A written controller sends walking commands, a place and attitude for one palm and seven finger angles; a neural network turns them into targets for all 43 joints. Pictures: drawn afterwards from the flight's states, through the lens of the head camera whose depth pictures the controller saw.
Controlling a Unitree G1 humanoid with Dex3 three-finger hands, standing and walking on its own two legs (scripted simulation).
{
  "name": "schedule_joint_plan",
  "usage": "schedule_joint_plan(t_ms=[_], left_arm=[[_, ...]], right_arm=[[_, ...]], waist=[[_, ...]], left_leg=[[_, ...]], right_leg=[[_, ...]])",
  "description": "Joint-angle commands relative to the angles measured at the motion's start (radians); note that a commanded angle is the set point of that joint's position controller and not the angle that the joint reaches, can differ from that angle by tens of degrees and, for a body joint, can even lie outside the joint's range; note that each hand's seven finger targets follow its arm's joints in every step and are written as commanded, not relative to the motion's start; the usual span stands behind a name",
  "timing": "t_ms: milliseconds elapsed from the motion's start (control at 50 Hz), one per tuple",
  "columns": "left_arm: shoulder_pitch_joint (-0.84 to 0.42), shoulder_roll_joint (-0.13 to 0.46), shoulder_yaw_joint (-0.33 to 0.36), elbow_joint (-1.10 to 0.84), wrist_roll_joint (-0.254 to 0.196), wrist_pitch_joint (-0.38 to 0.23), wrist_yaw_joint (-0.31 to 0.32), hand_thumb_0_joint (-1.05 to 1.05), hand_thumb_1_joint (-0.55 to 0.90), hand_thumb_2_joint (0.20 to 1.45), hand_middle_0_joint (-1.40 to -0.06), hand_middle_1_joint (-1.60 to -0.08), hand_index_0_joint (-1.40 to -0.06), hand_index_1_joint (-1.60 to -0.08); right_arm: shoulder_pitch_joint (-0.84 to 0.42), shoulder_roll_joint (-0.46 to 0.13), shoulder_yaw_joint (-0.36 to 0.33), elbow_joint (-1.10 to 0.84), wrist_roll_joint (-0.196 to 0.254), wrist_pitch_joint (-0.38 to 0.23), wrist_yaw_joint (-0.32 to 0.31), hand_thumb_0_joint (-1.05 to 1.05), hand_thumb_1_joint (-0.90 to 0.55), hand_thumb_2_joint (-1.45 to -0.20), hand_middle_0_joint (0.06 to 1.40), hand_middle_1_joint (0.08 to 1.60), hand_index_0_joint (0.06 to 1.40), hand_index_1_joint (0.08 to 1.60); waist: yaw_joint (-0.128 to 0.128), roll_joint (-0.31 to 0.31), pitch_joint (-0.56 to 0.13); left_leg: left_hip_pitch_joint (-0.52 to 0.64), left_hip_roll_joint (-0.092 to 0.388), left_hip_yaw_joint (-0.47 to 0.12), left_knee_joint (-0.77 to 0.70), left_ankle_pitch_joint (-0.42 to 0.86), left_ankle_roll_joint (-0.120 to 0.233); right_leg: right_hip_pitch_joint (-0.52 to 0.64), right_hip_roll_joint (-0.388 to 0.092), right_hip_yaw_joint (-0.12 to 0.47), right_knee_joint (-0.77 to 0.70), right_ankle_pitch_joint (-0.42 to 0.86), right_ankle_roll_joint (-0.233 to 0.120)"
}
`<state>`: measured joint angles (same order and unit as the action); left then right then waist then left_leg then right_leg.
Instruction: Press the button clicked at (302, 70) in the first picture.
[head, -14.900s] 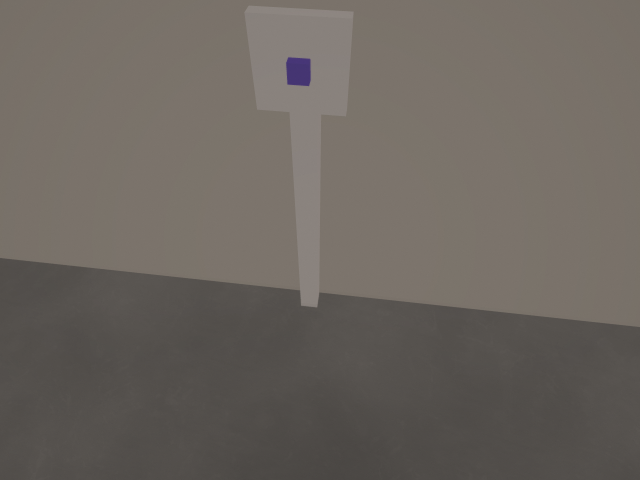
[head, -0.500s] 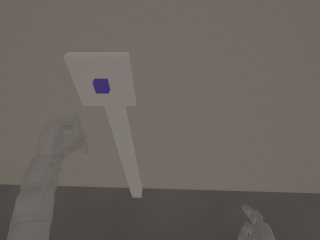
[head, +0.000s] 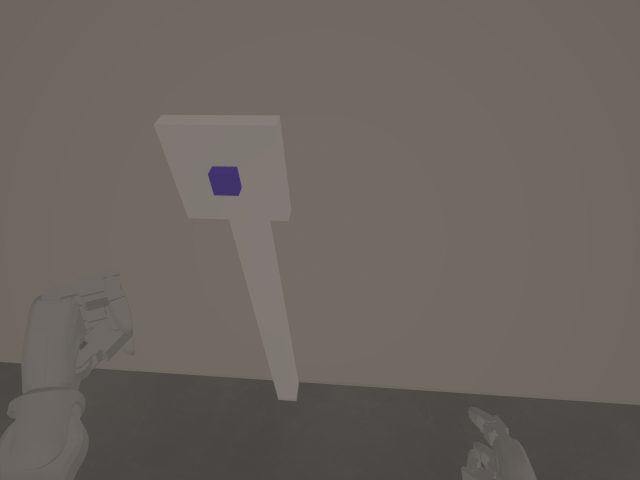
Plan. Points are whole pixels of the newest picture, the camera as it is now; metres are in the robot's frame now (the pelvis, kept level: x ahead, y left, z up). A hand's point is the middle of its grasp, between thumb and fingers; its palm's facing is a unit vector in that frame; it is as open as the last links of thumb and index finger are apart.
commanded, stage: draw the hand back to the body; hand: left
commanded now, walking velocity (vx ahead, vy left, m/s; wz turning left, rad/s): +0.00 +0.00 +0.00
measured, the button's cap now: (226, 179) +0.50 +0.21 +0.13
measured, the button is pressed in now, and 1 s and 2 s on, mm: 0 0 0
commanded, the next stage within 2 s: step back with the hand held close in 0.52 s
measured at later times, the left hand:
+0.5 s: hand (87, 363) +0.17 +0.24 +0.15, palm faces +0.43 -0.82 -0.38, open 3.1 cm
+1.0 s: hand (79, 374) +0.17 +0.25 +0.15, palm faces +0.28 -0.82 -0.49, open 3.1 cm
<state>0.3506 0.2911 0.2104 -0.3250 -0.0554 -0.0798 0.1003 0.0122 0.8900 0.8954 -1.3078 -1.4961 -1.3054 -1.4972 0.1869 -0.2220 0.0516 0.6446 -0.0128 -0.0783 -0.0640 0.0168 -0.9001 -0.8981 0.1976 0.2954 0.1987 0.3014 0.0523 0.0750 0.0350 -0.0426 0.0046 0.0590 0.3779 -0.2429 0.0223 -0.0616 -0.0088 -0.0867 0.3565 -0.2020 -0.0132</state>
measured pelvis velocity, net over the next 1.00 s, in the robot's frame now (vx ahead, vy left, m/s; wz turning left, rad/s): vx -0.03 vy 0.02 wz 0.00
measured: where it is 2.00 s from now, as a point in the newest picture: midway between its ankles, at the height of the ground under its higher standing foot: outside the picture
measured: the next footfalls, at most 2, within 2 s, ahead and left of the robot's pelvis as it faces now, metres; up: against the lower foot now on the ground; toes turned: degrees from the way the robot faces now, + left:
right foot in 1.74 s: -0.25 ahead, -0.10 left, +0.00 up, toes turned -2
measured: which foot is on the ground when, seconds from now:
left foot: down 0.00-1.00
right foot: down 0.00-1.00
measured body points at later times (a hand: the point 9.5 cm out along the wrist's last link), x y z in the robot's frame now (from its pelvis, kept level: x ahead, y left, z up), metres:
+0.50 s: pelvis +0.00 +0.00 +0.00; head -0.03 -0.02 +0.45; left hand +0.14 +0.28 +0.17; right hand +0.20 -0.21 -0.08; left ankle -0.02 +0.10 -0.75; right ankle +0.00 -0.11 -0.75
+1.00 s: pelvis -0.03 +0.02 -0.01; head +0.00 +0.01 +0.44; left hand +0.14 +0.29 +0.17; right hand +0.14 -0.23 -0.09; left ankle -0.02 +0.10 -0.75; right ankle +0.00 -0.11 -0.75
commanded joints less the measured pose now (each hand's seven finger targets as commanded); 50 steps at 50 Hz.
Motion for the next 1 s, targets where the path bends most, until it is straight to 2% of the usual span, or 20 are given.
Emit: schedule_joint_plan(t_ms=[0, 40, 160, 220, 280, 300, 380, 420, 480, 540, 600, 620, 640, 660, 680, 720, 780, 840, 900, 980], left_arm=[[-0.019, 0.164, 0.116, -0.25, 0.003, -0.061, 0.012, 0.0, 0.9, 0.9, -1.3, -1.5, -1.3, -1.5], [0.014, 0.179, 0.14, -0.287, 0.005, -0.066, 0.016, 0.0, 0.9, 0.9, -1.3, -1.5, -1.3, -1.5], [0.105, 0.188, 0.167, -0.373, 0.008, -0.071, 0.025, 0.0, 0.9, 0.9, -1.3, -1.5, -1.3, -1.5], [0.15, 0.187, 0.174, -0.38, 0.007, -0.07, 0.028, 0.0, 0.9, 0.9, -1.3, -1.5, -1.3, -1.5], [0.114, 0.16, 0.143, -0.359, 0.015, -0.067, 0.028, 0.0, 0.9, 0.9, -1.3, -1.5, -1.3, -1.5], [0.096, 0.163, 0.142, -0.367, 0.016, -0.069, 0.03, 0.0, 0.9, 0.9, -1.3, -1.5, -1.3, -1.5], [0.096, 0.169, 0.153, -0.337, 0.016, -0.067, 0.035, 0.0, 0.9, 0.9, -1.3, -1.5, -1.3, -1.5], [0.101, 0.175, 0.16, -0.351, 0.014, -0.072, 0.037, 0.0, 0.9, 0.9, -1.3, -1.5, -1.3, -1.5], [0.1, 0.188, 0.171, -0.372, 0.017, -0.071, 0.04, 0.0, 0.9, 0.9, -1.3, -1.5, -1.3, -1.5], [0.112, 0.177, 0.165, -0.372, 0.015, -0.072, 0.04, 0.0, 0.9, 0.9, -1.3, -1.5, -1.3, -1.5], [0.116, 0.173, 0.164, -0.353, 0.012, -0.069, 0.036, 0.0, 0.9, 0.9, -1.3, -1.5, -1.3, -1.5], [0.043, 0.191, 0.173, -0.334, 0.012, -0.068, 0.04, 0.0, 0.9, 0.9, -1.3, -1.5, -1.3, -1.5], [-0.02, 0.293, 0.292, -0.384, 0.0, -0.104, 0.04, 0.0, 0.9, 0.9, -1.3, -1.5, -1.3, -1.5], [0.089, 0.219, 0.24, -0.298, 0.004, -0.106, 0.031, 0.0, 0.9, 0.9, -1.3, -1.5, -1.3, -1.5], [0.091, 0.222, 0.233, -0.315, 0.008, -0.107, 0.027, 0.0, 0.9, 0.9, -1.3, -1.5, -1.3, -1.5], [0.155, 0.187, 0.199, -0.323, 0.011, -0.118, 0.023, 0.0, 0.9, 0.9, -1.3, -1.5, -1.3, -1.5], [0.219, 0.195, 0.204, -0.389, 0.009, -0.13, 0.026, 0.0, 0.9, 0.9, -1.3, -1.5, -1.3, -1.5], [0.275, 0.234, 0.246, -0.451, 0.008, -0.136, 0.035, 0.0, 0.9, 0.9, -1.3, -1.5, -1.3, -1.5], [0.317, 0.262, 0.286, -0.474, 0.001, -0.139, 0.044, 0.0, 0.9, 0.9, -1.3, -1.5, -1.3, -1.5], [0.322, 0.256, 0.292, -0.459, 0.0, -0.145, 0.047, 0.0, 0.9, 0.9, -1.3, -1.5, -1.3, -1.5]], right_arm=[[-0.148, -0.109, -0.057, -0.177, 0.001, -0.049, -0.007, 0.0, -0.9, -0.9, 0.2, 0.3, 0.2, 0.3], [-0.145, -0.105, -0.059, -0.181, 0.001, -0.047, -0.006, 0.0, -0.9, -0.9, 0.2, 0.3, 0.2, 0.3], [-0.134, -0.101, -0.061, -0.194, 0.002, -0.058, -0.01, 0.0, -0.9, -0.9, 0.2, 0.3, 0.2, 0.3], [-0.133, -0.099, -0.062, -0.195, 0.003, -0.064, -0.014, 0.0, -0.9, -0.9, 0.2, 0.3, 0.2, 0.3], [-0.128, -0.104, -0.063, -0.183, 0.003, -0.07, -0.016, 0.0, -0.9, -0.9, 0.2, 0.3, 0.2, 0.3], [-0.125, -0.107, -0.062, -0.183, 0.003, -0.072, -0.016, 0.0, -0.9, -0.9, 0.2, 0.3, 0.2, 0.3], [-0.124, -0.104, -0.064, -0.179, 0.0, -0.071, -0.024, 0.0, -0.9, -0.9, 0.2, 0.3, 0.2, 0.3], [-0.125, -0.101, -0.063, -0.181, 0.001, -0.072, -0.025, 0.0, -0.9, -0.9, 0.2, 0.3, 0.2, 0.3], [-0.127, -0.102, -0.059, -0.18, -0.003, -0.08, -0.024, 0.0, -0.9, -0.9, 0.2, 0.3, 0.2, 0.3], [-0.128, -0.096, -0.056, -0.182, -0.004, -0.083, -0.023, 0.0, -0.9, -0.9, 0.2, 0.3, 0.2, 0.3], [-0.133, -0.096, -0.058, -0.182, -0.002, -0.081, -0.023, 0.0, -0.9, -0.9, 0.2, 0.3, 0.2, 0.3], [-0.13, -0.1, -0.058, -0.17, 0.0, -0.077, -0.026, 0.0, -0.9, -0.9, 0.2, 0.3, 0.2, 0.3], [-0.102, -0.117, -0.061, -0.217, 0.01, -0.051, -0.021, 0.0, -0.9, -0.9, 0.2, 0.3, 0.2, 0.3], [-0.103, -0.099, -0.064, -0.198, 0.005, -0.035, -0.021, 0.0, -0.9, -0.9, 0.2, 0.3, 0.2, 0.3], [-0.115, -0.102, -0.066, -0.207, 0.005, -0.025, -0.019, 0.0, -0.9, -0.9, 0.2, 0.3, 0.2, 0.3], [-0.113, -0.108, -0.068, -0.21, 0.001, -0.011, -0.015, 0.0, -0.9, -0.9, 0.2, 0.3, 0.2, 0.3], [-0.108, -0.12, -0.079, -0.223, 0.001, 0.004, -0.014, 0.0, -0.9, -0.9, 0.2, 0.3, 0.2, 0.3], [-0.099, -0.123, -0.092, -0.25, 0.008, 0.017, -0.014, 0.0, -0.9, -0.9, 0.2, 0.3, 0.2, 0.3], [-0.103, -0.115, -0.098, -0.266, 0.014, 0.028, -0.019, 0.0, -0.9, -0.9, 0.2, 0.3, 0.2, 0.3], [-0.107, -0.118, -0.105, -0.268, 0.013, 0.032, -0.027, 0.0, -0.9, -0.9, 0.2, 0.3, 0.2, 0.3]], waist=[[0.013, -0.053, -0.089], [0.017, -0.02, -0.098], [0.019, -0.008, -0.099], [0.021, -0.031, -0.065], [0.006, -0.027, -0.013], [0.004, -0.014, -0.015], [0.012, -0.055, -0.019], [0.016, -0.047, -0.05], [0.023, 0.014, -0.067], [0.022, 0.001, -0.048], [0.02, -0.049, -0.019], [0.011, -0.04, -0.016], [-0.029, -0.084, 0.073], [-0.031, -0.112, 0.047], [-0.029, -0.105, 0.05], [-0.036, -0.076, -0.019], [-0.037, -0.02, -0.143], [-0.036, -0.03, -0.245], [-0.034, -0.049, -0.273], [-0.037, -0.038, -0.21]], left_leg=[[-0.034, 0.012, -0.06, -0.05, 0.243, 0.003], [-0.035, 0.012, -0.058, -0.043, 0.255, 0.0], [-0.032, 0.016, -0.059, -0.025, 0.284, -0.004], [-0.043, 0.017, -0.062, -0.027, 0.25, -0.002], [-0.048, 0.015, -0.061, -0.032, 0.213, -0.002], [-0.048, 0.016, -0.067, -0.036, 0.202, -0.001], [-0.047, 0.016, -0.068, -0.039, 0.174, 0.003], [-0.042, 0.016, -0.068, -0.037, 0.172, 0.004], [-0.046, 0.011, -0.071, -0.036, 0.196, -0.004], [-0.053, 0.011, -0.071, -0.036, 0.199, -0.005], [-0.06, 0.016, -0.071, -0.04, 0.18, -0.003], [-0.061, 0.014, -0.069, -0.042, 0.156, -0.001], [-0.16, 0.03, -0.098, -0.018, 0.08, 0.02], [-0.14, 0.028, -0.1, 0.007, 0.077, 0.022], [-0.132, 0.024, -0.097, 0.014, 0.088, 0.022], [-0.132, 0.027, -0.09, 0.032, 0.113, 0.02], [-0.134, 0.041, -0.09, 0.038, 0.234, 0.019], [-0.142, 0.062, -0.104, 0.053, 0.366, 0.015], [-0.17, 0.069, -0.113, 0.072, 0.414, 0.01], [-0.24, 0.088, -0.136, 0.047, 0.36, 0.015]], right_leg=[[0.036, 0.001, 0.061, -0.046, 0.168, -0.01], [0.042, 0.0, 0.064, -0.04, 0.182, -0.012], [0.032, 0.002, 0.063, -0.035, 0.203, -0.011], [0.01, 0.006, 0.063, -0.047, 0.17, -0.01], [-0.027, 0.007, 0.063, -0.064, 0.128, -0.011], [-0.027, 0.004, 0.062, -0.061, 0.113, -0.011], [-0.026, 0.005, 0.065, -0.069, 0.082, -0.011], [-0.009, 0.001, 0.068, -0.061, 0.084, -0.011], [0.015, 0.001, 0.068, -0.054, 0.113, -0.015], [0.01, 0.001, 0.066, -0.055, 0.118, -0.015], [-0.006, 0.005, 0.067, -0.067, 0.095, -0.012], [-0.016, 0.002, 0.07, -0.073, 0.071, -0.012], [-0.141, -0.048, 0.159, -0.131, 0.05, -0.004], [-0.164, -0.072, 0.157, -0.144, 0.027, -0.007], [-0.18, -0.077, 0.161, -0.154, 0.033, -0.008], [-0.169, -0.091, 0.145, -0.126, 0.052, -0.007], [-0.087, -0.087, 0.117, -0.044, 0.212, -0.004], [-0.031, -0.076, 0.096, 0.044, 0.331, 0.003], [-0.023, -0.078, 0.096, 0.092, 0.396, 0.004], [-0.069, -0.063, 0.097, 0.118, 0.321, 0.01]])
